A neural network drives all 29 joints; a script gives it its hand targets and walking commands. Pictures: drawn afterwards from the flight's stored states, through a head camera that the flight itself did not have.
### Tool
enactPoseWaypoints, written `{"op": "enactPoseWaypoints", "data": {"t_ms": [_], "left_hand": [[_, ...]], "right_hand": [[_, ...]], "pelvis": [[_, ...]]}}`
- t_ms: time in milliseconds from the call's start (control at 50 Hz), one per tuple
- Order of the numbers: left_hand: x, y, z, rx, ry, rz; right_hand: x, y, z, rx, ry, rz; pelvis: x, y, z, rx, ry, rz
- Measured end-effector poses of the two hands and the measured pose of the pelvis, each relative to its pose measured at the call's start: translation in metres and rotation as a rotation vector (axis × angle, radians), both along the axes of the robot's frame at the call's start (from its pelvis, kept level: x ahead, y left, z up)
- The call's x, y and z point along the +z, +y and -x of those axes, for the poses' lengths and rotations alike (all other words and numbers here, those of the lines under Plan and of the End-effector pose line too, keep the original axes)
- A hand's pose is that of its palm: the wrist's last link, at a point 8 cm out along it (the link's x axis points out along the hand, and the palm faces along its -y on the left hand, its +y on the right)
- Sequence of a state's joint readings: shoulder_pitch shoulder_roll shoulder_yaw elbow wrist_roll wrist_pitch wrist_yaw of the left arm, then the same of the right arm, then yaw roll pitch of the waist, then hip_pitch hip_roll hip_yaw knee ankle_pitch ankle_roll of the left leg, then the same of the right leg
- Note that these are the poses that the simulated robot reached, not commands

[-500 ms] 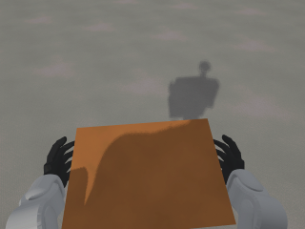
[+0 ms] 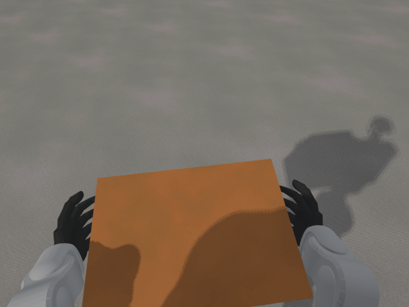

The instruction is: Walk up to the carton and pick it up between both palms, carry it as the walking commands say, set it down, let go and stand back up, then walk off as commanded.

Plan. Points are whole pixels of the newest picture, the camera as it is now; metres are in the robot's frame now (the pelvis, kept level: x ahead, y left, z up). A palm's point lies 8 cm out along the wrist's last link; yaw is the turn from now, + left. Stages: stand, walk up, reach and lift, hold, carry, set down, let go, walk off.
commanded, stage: carry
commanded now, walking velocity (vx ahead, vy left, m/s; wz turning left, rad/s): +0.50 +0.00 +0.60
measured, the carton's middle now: (195, 247) +0.23 +0.02 +0.02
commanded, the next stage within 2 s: none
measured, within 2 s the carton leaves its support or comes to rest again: neither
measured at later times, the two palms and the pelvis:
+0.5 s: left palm (108, 120) +0.47 +0.21 +0.13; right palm (263, 84) +0.58 -0.14 +0.13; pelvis +0.30 -0.03 +0.04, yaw +12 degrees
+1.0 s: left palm (116, 72) +0.71 +0.25 +0.11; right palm (240, 54) +0.78 -0.11 +0.11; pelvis +0.53 +0.02 +0.02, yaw +10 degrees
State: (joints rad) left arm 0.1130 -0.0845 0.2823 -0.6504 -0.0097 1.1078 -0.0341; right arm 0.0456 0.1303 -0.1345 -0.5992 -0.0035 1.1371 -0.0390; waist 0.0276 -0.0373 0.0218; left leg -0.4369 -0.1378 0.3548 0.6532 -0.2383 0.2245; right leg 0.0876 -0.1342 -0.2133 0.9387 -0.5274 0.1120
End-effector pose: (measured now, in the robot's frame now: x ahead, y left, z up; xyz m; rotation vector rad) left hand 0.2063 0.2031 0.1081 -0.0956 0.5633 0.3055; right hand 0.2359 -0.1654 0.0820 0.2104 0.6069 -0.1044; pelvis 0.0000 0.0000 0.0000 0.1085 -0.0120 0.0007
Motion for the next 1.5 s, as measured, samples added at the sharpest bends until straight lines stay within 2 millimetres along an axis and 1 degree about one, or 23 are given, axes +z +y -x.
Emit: {"op": "enactPoseWaypoints", "data": {"t_ms": [60,140,220,260,300,360,420,460,520,560,600,740,820,900,980,1040,1100,1180,1280,1320,1380,1440,1500], "left_hand": [[-0.015,-0.011,-0.043,-0.031,0.077,-0.006],[-0.019,-0.028,-0.095,-0.049,0.133,0.003],[-0.013,-0.04,-0.143,-0.05,0.132,-0.004],[-0.006,-0.043,-0.168,-0.043,0.132,-0.016],[0.002,-0.042,-0.191,-0.017,0.122,-0.016],[0.011,-0.034,-0.217,0.046,0.088,0.013],[0.02,-0.02,-0.237,0.128,0.06,0.041],[0.023,-0.008,-0.25,0.179,0.039,0.056],[0.021,0.012,-0.273,0.226,0.011,0.071],[0.018,0.022,-0.293,0.221,0.022,0.069],[0.016,0.026,-0.314,0.2,0.047,0.072],[0.016,0.014,-0.397,0.112,0.068,0.089],[0.018,0.012,-0.437,0.092,0.051,0.089],[0.01,0.027,-0.464,0.111,0.038,0.093],[0.005,0.047,-0.491,0.115,0.059,0.065],[0.002,0.055,-0.517,0.107,0.062,0.056],[-0.002,0.058,-0.548,0.11,0.06,0.07],[-0.01,0.069,-0.58,0.147,0.068,0.101],[-0.019,0.1,-0.62,0.181,0.063,0.104],[-0.021,0.112,-0.645,0.156,0.076,0.075],[-0.022,0.123,-0.688,0.114,0.089,0.062],[-0.02,0.125,-0.732,0.076,0.062,0.068],[-0.022,0.124,-0.779,0.049,0.026,0.077]], "right_hand": [[-0.016,-0.011,-0.033,-0.016,0.075,0.014],[-0.027,-0.029,-0.068,-0.077,0.139,-0.034],[-0.027,-0.04,-0.113,-0.097,0.143,-0.068],[-0.024,-0.042,-0.141,-0.085,0.141,-0.075],[-0.014,-0.041,-0.175,-0.044,0.131,-0.054],[0.014,-0.033,-0.232,0.049,0.084,0.022],[0.038,-0.014,-0.287,0.139,0.043,0.062],[0.047,0.003,-0.318,0.19,0.017,0.074],[0.052,0.028,-0.357,0.227,-0.011,0.073],[0.05,0.038,-0.376,0.223,0.0,0.071],[0.048,0.04,-0.39,0.217,0.022,0.093],[0.041,0.018,-0.434,0.102,0.054,0.075],[0.044,0.015,-0.466,0.086,0.039,0.082],[0.044,0.032,-0.505,0.121,0.021,0.107],[0.035,0.052,-0.537,0.121,0.04,0.075],[0.025,0.059,-0.558,0.11,0.045,0.061],[0.015,0.062,-0.584,0.106,0.048,0.059],[0.015,0.075,-0.628,0.155,0.055,0.106],[0.018,0.111,-0.687,0.193,0.042,0.113],[0.013,0.121,-0.707,0.174,0.051,0.096],[0.004,0.128,-0.733,0.134,0.067,0.083],[0.002,0.127,-0.758,0.08,0.049,0.074],[-0.003,0.125,-0.791,0.047,0.018,0.075]], "pelvis": [[-0.001,-0.006,-0.033,0.026,-0.016,-0.023],[0.006,-0.009,-0.079,0.05,-0.012,-0.021],[0.013,-0.017,-0.132,0.054,0.004,0.01],[0.018,-0.022,-0.163,0.08,0.008,0.064],[0.025,-0.028,-0.189,0.126,0.024,0.103],[0.036,-0.035,-0.223,0.174,0.046,0.101],[0.045,-0.037,-0.257,0.201,0.072,0.091],[0.046,-0.036,-0.28,0.212,0.08,0.091],[0.041,-0.027,-0.316,0.203,0.066,0.1],[0.041,-0.024,-0.337,0.191,0.056,0.093],[0.042,-0.02,-0.357,0.187,0.049,0.097],[0.041,-0.008,-0.42,0.215,0.042,0.112],[0.039,-0.001,-0.454,0.228,0.068,0.119],[0.031,0.01,-0.487,0.221,0.068,0.109],[0.026,0.021,-0.521,0.176,0.05,0.118],[0.02,0.028,-0.549,0.171,0.037,0.122],[0.014,0.037,-0.579,0.205,0.028,0.156],[0.012,0.05,-0.617,0.244,0.05,0.148],[0.008,0.07,-0.665,0.195,0.047,0.12],[0.009,0.079,-0.685,0.174,0.036,0.125],[0.009,0.091,-0.718,0.164,0.031,0.132],[0.004,0.103,-0.751,0.162,0.031,0.134],[-0.006,0.116,-0.791,0.192,0.025,0.173]]}}
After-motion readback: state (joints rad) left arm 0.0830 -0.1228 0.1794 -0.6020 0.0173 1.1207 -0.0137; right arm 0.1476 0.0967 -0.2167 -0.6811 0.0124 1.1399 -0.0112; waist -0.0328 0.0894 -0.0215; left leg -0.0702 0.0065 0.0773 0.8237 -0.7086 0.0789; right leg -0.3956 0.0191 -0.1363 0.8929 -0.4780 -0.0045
